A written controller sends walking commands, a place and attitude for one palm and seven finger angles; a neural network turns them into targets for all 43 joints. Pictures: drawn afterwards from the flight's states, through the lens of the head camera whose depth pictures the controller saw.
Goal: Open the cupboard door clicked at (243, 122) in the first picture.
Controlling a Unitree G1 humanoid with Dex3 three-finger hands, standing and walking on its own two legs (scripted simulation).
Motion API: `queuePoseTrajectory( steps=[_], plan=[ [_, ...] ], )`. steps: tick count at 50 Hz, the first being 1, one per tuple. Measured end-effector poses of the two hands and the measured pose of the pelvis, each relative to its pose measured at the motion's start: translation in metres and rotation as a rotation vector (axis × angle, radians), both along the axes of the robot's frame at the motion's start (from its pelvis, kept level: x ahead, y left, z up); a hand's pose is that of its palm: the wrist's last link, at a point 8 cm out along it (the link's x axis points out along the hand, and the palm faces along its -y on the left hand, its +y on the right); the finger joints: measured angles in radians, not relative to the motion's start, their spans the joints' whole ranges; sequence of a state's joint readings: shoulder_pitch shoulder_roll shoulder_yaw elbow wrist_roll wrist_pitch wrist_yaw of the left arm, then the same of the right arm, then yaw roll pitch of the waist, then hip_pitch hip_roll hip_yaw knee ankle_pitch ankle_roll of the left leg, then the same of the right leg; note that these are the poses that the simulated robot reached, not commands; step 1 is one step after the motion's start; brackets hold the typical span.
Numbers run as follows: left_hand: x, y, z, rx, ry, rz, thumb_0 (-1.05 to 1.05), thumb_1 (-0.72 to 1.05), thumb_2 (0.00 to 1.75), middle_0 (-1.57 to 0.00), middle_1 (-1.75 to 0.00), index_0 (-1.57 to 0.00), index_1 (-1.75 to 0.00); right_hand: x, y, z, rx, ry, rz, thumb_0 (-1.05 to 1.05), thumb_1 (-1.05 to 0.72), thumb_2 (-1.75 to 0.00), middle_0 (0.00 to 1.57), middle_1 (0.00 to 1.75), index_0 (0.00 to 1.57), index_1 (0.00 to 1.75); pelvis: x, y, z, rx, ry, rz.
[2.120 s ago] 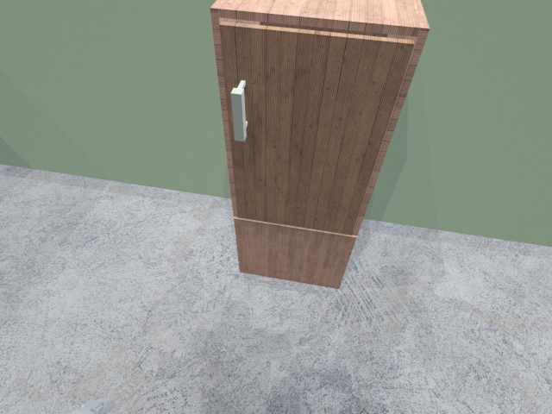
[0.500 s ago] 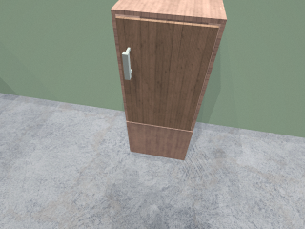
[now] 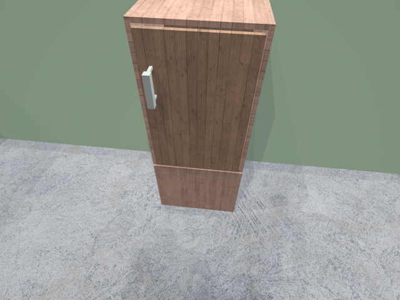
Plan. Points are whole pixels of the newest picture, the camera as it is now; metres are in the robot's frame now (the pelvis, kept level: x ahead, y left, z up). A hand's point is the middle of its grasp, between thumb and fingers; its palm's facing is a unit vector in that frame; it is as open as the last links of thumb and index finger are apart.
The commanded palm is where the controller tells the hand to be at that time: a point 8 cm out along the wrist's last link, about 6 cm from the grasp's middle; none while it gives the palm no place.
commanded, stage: take the last steps up to it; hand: left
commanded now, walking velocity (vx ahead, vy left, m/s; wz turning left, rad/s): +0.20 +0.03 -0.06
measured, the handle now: (151, 87) +0.70 +0.20 +0.05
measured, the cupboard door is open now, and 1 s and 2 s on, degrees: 0 0 0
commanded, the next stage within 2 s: come to a stop and stand still in 0.26 s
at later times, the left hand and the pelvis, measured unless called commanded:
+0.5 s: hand (124, 287) +0.19 +0.20 -0.18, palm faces -0.07 -0.98 -0.18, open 7.3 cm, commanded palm none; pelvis +0.12 +0.02 -0.01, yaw -3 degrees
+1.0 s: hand (99, 282) +0.20 +0.26 -0.19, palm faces +0.03 -0.98 -0.18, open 7.4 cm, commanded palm none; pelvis +0.13 +0.07 +0.00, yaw -2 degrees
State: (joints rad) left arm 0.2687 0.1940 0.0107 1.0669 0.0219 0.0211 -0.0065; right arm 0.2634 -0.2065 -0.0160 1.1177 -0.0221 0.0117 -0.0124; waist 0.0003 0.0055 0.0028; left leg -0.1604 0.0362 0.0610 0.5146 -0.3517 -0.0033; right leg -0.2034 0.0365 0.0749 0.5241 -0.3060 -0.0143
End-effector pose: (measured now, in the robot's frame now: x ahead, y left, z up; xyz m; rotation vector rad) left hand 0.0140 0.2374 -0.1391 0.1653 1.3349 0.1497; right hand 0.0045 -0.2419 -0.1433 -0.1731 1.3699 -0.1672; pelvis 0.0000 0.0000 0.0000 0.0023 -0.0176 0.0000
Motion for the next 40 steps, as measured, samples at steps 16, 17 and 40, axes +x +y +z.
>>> queuePoseTrajectory(
  steps=[16, 17, 40],
  plan=[
    [0.035, 0.021, -0.012, -0.059, 0.156, -0.012, 0.01, 0.90, 0.89, -0.20, -0.30, -0.20, -0.30, -0.013, 0.058, 0.018, -0.020, 0.116, -0.126, 0.00, -0.91, -0.90, 0.20, 0.30, 0.20, 0.30, 0.072, 0.033, 0.003, -0.019, 0.021, -0.050],
    [0.049, 0.021, -0.011, -0.060, 0.137, -0.020, 0.01, 0.90, 0.89, -0.20, -0.30, -0.20, -0.30, -0.015, 0.064, 0.018, -0.009, 0.137, -0.134, 0.00, -0.91, -0.90, 0.20, 0.30, 0.20, 0.30, 0.077, 0.033, 0.004, -0.019, 0.022, -0.052],
    [0.221, 0.020, -0.008, 0.006, -0.119, -0.057, 0.00, 0.91, 0.89, -0.21, -0.30, -0.20, -0.30, 0.188, 0.031, 0.001, -0.034, -0.090, -0.069, 0.00, -0.91, -0.90, 0.19, 0.30, 0.19, 0.30, 0.143, 0.034, -0.007, -0.004, 0.020, -0.031]
  ],
)
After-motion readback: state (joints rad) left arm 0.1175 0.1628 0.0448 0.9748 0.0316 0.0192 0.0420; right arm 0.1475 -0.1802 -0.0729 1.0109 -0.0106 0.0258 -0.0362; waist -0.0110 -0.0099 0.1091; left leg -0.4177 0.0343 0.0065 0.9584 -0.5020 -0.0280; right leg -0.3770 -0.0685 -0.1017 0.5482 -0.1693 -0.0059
